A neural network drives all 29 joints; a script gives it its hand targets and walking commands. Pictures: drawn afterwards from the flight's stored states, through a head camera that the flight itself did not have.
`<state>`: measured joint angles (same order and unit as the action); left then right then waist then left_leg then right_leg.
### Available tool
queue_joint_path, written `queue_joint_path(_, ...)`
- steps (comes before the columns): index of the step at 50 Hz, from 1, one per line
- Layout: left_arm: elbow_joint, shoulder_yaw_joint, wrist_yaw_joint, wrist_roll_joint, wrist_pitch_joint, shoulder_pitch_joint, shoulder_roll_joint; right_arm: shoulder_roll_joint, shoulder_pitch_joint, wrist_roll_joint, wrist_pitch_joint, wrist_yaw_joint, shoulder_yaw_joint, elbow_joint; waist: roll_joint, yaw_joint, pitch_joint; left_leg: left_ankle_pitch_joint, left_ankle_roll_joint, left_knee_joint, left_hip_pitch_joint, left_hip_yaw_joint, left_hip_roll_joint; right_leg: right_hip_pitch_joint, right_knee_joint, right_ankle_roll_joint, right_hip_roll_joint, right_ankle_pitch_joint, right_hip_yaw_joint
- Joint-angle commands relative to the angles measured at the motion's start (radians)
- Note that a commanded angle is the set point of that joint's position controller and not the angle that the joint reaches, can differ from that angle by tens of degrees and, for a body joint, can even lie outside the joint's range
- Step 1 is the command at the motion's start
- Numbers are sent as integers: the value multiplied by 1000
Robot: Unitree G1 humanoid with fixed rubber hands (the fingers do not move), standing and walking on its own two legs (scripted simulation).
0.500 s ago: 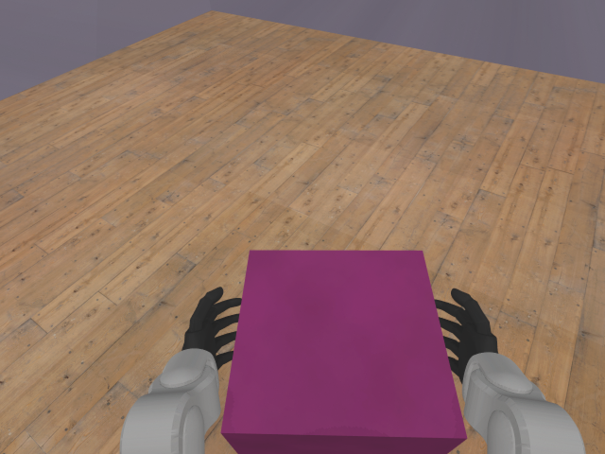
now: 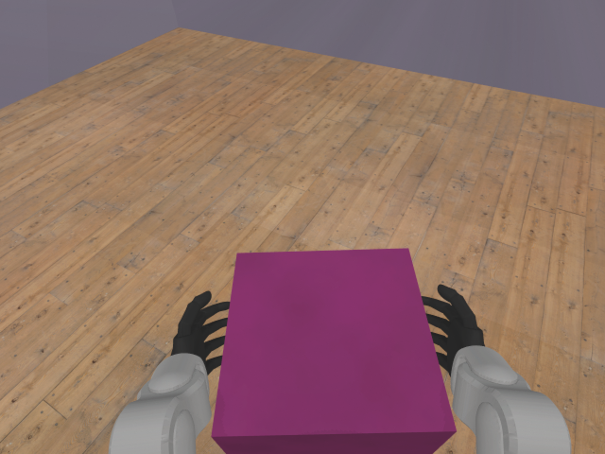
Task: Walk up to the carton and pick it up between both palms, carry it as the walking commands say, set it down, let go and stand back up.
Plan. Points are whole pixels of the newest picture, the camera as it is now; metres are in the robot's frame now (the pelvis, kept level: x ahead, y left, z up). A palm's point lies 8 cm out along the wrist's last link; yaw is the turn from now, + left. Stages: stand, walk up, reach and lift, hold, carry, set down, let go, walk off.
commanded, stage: carry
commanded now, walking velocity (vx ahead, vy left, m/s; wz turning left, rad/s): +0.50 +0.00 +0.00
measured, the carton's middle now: (325, 371) +0.25 +0.00 +0.00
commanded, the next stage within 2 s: none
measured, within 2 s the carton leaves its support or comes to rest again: neither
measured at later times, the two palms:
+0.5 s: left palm (257, 165) +0.58 +0.10 +0.09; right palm (427, 159) +0.59 -0.20 +0.08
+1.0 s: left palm (254, 76) +0.93 +0.14 +0.09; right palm (378, 72) +0.93 -0.16 +0.09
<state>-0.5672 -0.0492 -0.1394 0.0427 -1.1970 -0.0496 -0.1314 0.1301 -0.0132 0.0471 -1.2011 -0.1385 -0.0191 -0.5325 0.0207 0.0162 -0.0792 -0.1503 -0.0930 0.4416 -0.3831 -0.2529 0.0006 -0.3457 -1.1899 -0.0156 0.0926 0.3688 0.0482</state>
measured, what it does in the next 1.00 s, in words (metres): walks ahead: right foot, then left foot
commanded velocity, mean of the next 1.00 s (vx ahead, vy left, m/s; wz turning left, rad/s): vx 0.50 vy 0.00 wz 0.00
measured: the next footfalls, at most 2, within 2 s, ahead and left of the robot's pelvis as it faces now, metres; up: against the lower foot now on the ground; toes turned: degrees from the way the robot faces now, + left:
right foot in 0.36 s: +0.43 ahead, -0.13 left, +0.00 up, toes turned -10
left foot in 0.84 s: +0.76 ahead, +0.08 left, +0.00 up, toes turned +13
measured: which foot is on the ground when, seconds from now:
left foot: down 0.00-0.38, up 0.40-0.82, down 0.84-1.00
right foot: up 0.00-0.34, down 0.36-0.86, up 0.88-1.00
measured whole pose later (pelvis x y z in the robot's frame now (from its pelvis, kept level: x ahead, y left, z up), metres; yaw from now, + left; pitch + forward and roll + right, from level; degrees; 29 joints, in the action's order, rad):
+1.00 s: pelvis +0.70 -0.01 +0.01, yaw +0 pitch +5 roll +1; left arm -0.57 -0.04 -0.14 0.05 -1.20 -0.05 -0.13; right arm 0.13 -0.03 0.05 -1.20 -0.13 -0.02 -0.54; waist 0.02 0.02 -0.07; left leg -0.15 -0.07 0.37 -0.30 -0.24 0.01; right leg -0.44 -1.15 0.00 0.10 0.30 0.05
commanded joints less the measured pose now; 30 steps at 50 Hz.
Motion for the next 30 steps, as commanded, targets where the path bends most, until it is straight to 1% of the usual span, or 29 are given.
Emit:
queue_joint_path(1, -95, 670, 135, -295, 29, 352, -842, 845, 325, -281, 36, 135, 616, -97, -34, -13, -217, 99, -38, -244, 375, 344, 311, -219, 11, 8, 59, -97, -54)
queue_joint_path(2, -81, 672, 134, -287, 37, 346, -844, 840, 307, -275, 44, 139, 611, -79, -63, -14, -193, 74, -27, -258, 343, 302, 298, -204, 80, 10, 54, -113, -31)
queue_joint_path(3, -76, 673, 132, -280, 44, 344, -843, 831, 300, -274, 51, 142, 610, -76, -94, -13, -172, 64, -27, -270, 332, 274, 293, -207, 144, 10, 48, -132, -12)
queue_joint_path(5, -82, 675, 124, -274, 56, 342, -835, 805, 297, -278, 61, 147, 611, -93, -146, -11, -142, 86, -35, -282, 362, 248, 292, -254, 247, 3, 37, -167, 24)
queue_joint_path(6, -92, 678, 120, -274, 59, 341, -829, 793, 295, -280, 64, 148, 612, -106, -159, -10, -132, 113, -39, -282, 387, 236, 291, -282, 289, -1, 32, -183, 40)
queue_joint_path(10, -112, 680, 109, -266, 52, 324, -782, 744, 267, -270, 59, 142, 610, -125, -171, -8, -66, 206, -22, -276, 415, 153, 251, -289, 507, -2, 2, -257, 116)
queue_joint_path(13, -120, 679, 104, -265, 39, 334, -749, 708, 259, -262, 49, 135, 605, -136, -190, 2, -42, 314, 9, -259, 417, 106, 243, -219, 645, 14, -40, -326, 174)
queue_joint_path(15, -114, 672, 100, -265, 28, 333, -733, 689, 264, -263, 42, 131, 607, -145, -187, 2, -86, 507, 39, -148, 416, 62, 233, -89, 703, 27, -82, -335, 215)
queue_joint_path(16, -105, 663, 99, -263, 22, 319, -725, 679, 275, -265, 37, 129, 608, -151, -180, -10, -131, 580, 61, -39, 406, 24, 215, 27, 751, 28, -116, -333, 248)
queue_joint_path(17, -96, 651, 97, -263, 18, 295, -715, 670, 287, -264, 31, 126, 609, -158, -145, -32, -202, 606, 87, 131, 370, -10, 185, 198, 791, 33, -139, -313, 260)
queue_joint_path(18, -104, 641, 98, -260, 13, 285, -704, 657, 302, -261, 25, 123, 606, -160, -100, -59, -274, 467, 105, 331, 217, 12, 179, 413, 777, 60, -33, -232, 121)
queue_joint_path(19, -101, 625, 100, -252, 10, 302, -686, 662, 283, -248, 17, 121, 614, -181, 169, -50, -363, 88, 131, 636, -83, 48, 50, 629, 862, 195, 281, -87, -383)
queue_joint_path(20, -99, 631, 103, -268, 13, 286, -717, 689, 280, -258, 14, 124, 627, -190, 236, -33, -354, -314, 114, 804, -263, 159, -27, 675, 961, 259, 341, -214, -577)
queue_joint_path(21, -121, 638, 108, -272, 16, 309, -745, 738, 285, -270, 12, 127, 628, -164, 123, -32, -344, -285, 98, 848, -281, 242, 61, 626, 931, 240, 321, -317, -445)
queue_joint_path(22, -124, 644, 114, -268, 21, 325, -782, 775, 303, -279, 17, 135, 638, -154, 37, -34, -310, -226, 98, 799, -264, 264, 110, 537, 936, 209, 297, -394, -341)
queue_joint_path(23, -126, 648, 123, -274, 30, 333, -814, 810, 319, -288, 27, 141, 649, -154, 22, -35, -256, -188, 109, 732, -254, 250, 145, 461, 962, 183, 274, -390, -250)
queue_joint_path(24, -126, 653, 130, -281, 39, 340, -838, 834, 322, -291, 38, 145, 652, -151, 40, -34, -230, -169, 116, 665, -223, 242, 165, 412, 983, 158, 251, -361, -178)
queue_joint_path(25, -115, 655, 135, -285, 42, 326, -845, 832, 317, -286, 45, 143, 653, -152, 67, -32, -221, -147, 118, 631, -202, 219, 159, 385, 997, 148, 242, -366, -129)
queue_joint_path(26, -107, 656, 139, -288, 44, 309, -836, 824, 302, -275, 49, 138, 648, -142, 79, -30, -205, -130, 116, 588, -201, 197, 149, 369, 1011, 145, 239, -387, -98)
queue_joint_path(28, -109, 658, 144, -298, 47, 297, -805, 811, 278, -257, 55, 126, 641, -131, 86, -26, -164, -94, 116, 495, -229, 159, 129, 360, 1035, 144, 230, -438, -43)
queue_joint_path(30, -122, 657, 145, -304, 46, 294, -777, 800, 264, -246, 55, 117, 642, -127, 110, -22, -128, -36, 118, 414, -267, 126, 110, 387, 1053, 140, 211, -481, 2)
